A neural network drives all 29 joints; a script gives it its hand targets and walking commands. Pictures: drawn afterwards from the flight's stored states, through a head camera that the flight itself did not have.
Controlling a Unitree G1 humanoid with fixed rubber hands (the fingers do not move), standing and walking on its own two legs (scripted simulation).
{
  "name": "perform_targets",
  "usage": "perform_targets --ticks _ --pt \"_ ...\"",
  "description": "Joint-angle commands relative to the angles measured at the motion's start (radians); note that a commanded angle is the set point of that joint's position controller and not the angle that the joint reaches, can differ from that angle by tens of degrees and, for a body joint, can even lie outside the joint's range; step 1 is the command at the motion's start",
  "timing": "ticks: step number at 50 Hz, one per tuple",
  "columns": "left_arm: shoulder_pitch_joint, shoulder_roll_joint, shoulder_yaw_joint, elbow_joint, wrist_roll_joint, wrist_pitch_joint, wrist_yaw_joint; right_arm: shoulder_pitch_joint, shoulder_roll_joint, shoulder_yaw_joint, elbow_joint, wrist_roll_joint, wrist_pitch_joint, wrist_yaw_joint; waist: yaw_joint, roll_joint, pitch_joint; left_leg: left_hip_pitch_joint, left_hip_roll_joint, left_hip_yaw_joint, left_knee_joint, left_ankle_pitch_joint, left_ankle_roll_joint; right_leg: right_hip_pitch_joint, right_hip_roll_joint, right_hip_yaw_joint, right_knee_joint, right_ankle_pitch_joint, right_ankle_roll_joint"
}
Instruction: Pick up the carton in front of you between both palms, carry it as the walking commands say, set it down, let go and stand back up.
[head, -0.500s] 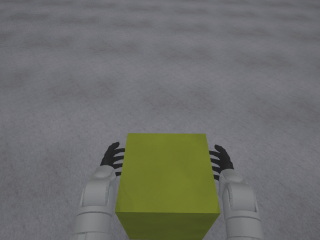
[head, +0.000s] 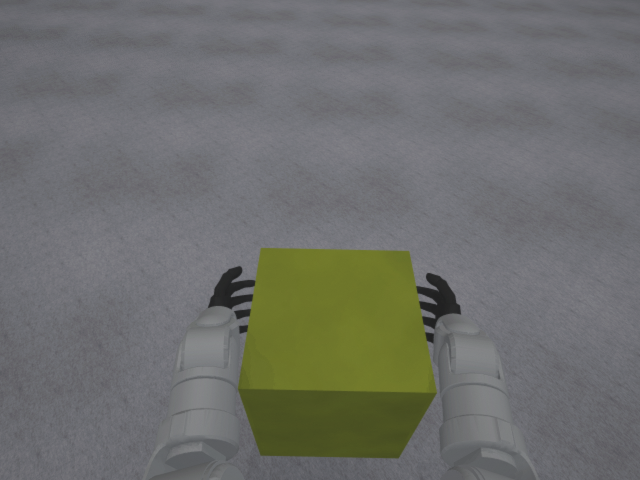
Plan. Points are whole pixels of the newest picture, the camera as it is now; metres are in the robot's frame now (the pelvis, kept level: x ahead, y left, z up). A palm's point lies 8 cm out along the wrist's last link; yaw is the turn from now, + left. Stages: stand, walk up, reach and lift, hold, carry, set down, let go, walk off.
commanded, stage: set down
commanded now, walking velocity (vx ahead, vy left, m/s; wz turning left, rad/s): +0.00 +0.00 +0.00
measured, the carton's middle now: (332, 356) +0.31 +0.00 -0.05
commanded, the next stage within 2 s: none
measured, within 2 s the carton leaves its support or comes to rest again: neither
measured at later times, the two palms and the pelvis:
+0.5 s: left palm (236, 367) +0.35 +0.17 -0.17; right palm (402, 362) +0.38 -0.13 -0.18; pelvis -0.03 +0.00 -0.10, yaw -1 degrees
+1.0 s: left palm (237, 388) +0.38 +0.19 -0.32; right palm (377, 378) +0.42 -0.11 -0.32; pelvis -0.03 +0.00 -0.22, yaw -1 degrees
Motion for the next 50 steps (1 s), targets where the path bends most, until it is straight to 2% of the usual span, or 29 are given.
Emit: perform_targets --ticks 1,3,5,7,9,12,15,19,21,24,28,30,37,43,50 --pt "-0.694 -0.842 -0.323 0.169 -0.137 -0.091 -0.196 -0.709 0.79 0.286 0.196 0.115 -0.106 0.227 -0.005 0.041 -0.15 -0.025 -0.051 -0.027 -0.054 -0.277 0.01 -0.163 0.048 0.017 -0.05 -0.229 -0.039" --pt "-0.678 -0.778 -0.232 0.207 -0.089 -0.117 -0.172 -0.694 0.723 0.19 0.241 0.053 -0.133 0.203 -0.007 0.041 -0.15 -0.078 -0.057 -0.023 -0.014 -0.263 0.005 -0.221 0.058 0.012 -0.007 -0.214 -0.037" --pt "-0.634 -0.715 -0.165 0.228 -0.043 -0.156 -0.156 -0.66 0.669 0.135 0.261 0.006 -0.167 0.185 0.0 0.024 -0.191 -0.139 -0.062 -0.013 0.033 -0.193 0.002 -0.277 0.064 0.008 0.039 -0.162 -0.029" --pt "-0.605 -0.667 -0.132 0.233 -0.013 -0.211 -0.144 -0.636 0.632 0.12 0.264 -0.016 -0.217 0.174 0.008 0.009 -0.241 -0.208 -0.07 -0.004 0.085 -0.096 -0.001 -0.338 0.072 0.005 0.085 -0.096 -0.021" --pt "-0.596 -0.657 -0.147 0.228 -0.013 -0.278 -0.137 -0.629 0.624 0.145 0.26 -0.006 -0.28 0.172 0.013 0.007 -0.309 -0.266 -0.078 -0.003 0.141 -0.01 -0.007 -0.407 0.085 0.004 0.139 -0.036 -0.016" --pt "-0.612 -0.725 -0.237 0.21 -0.056 -0.39 -0.138 -0.644 0.681 0.253 0.25 0.048 -0.393 0.179 0.016 0.005 -0.475 -0.318 -0.094 -0.003 0.241 0.098 -0.021 -0.496 0.103 0.004 0.237 0.043 -0.013" --pt "-0.684 -0.814 -0.368 0.172 -0.124 -0.481 -0.144 -0.718 0.761 0.399 0.213 0.124 -0.483 0.177 0.021 -0.003 -0.718 -0.353 -0.105 -0.001 0.357 0.2 -0.029 -0.567 0.115 0.003 0.335 0.113 -0.004" --pt "-0.746 -0.86 -0.575 0.055 -0.214 -0.525 -0.14 -0.773 0.839 0.601 0.097 0.224 -0.523 0.156 0.029 -0.013 -1.141 -0.388 -0.111 0.004 0.51 0.339 -0.034 -0.593 0.124 0.0 0.477 0.251 0.016" --pt "-0.755 -0.857 -0.631 0.014 -0.244 -0.522 -0.135 -0.789 0.85 0.652 0.055 0.252 -0.517 0.142 0.033 -0.019 -1.263 -0.44 -0.117 0.011 0.561 0.334 -0.037 -0.636 0.127 -0.007 0.532 0.255 0.025" --pt "-0.732 -0.855 -0.655 0.017 -0.27 -0.491 -0.138 -0.761 0.861 0.682 0.054 0.259 -0.486 0.13 0.035 -0.024 -1.26 -0.552 -0.126 0.023 0.603 0.244 -0.044 -0.726 0.133 -0.014 0.576 0.18 0.033" --pt "-0.702 -0.848 -0.591 0.106 -0.253 -0.433 -0.156 -0.717 0.875 0.626 0.167 0.241 -0.431 0.133 0.048 -0.016 -1.075 -0.755 -0.126 0.037 0.633 0.069 -0.044 -0.884 0.136 -0.015 0.604 0.017 0.031" --pt "-0.705 -0.838 -0.552 0.141 -0.243 -0.418 -0.163 -0.716 0.877 0.588 0.213 0.229 -0.415 0.133 0.053 -0.018 -1.027 -0.84 -0.127 0.043 0.657 0.037 -0.04 -0.94 0.134 -0.015 0.623 -0.011 0.029" --pt "-0.757 -0.787 -0.483 0.202 -0.246 -0.451 -0.162 -0.787 0.837 0.533 0.269 0.226 -0.455 0.097 0.066 -0.038 -1.057 -1.023 -0.14 0.053 0.782 0.086 -0.042 -1.065 0.141 -0.009 0.744 0.049 0.035" --pt "-0.818 -0.736 -0.488 0.187 -0.284 -0.491 -0.136 -0.874 0.791 0.575 0.25 0.263 -0.502 0.046 0.083 -0.054 -1.167 -1.102 -0.147 0.064 0.903 0.097 -0.055 -1.129 0.154 -0.018 0.866 0.06 0.043" --pt "-0.913 -0.68 -0.506 0.152 -0.334 -0.496 -0.107 -0.976 0.745 0.613 0.229 0.304 -0.51 0.005 0.102 -0.064 -1.253 -1.156 -0.148 0.083 1.019 0.064 -0.069 -1.203 0.171 -0.04 0.99 0.003 0.048"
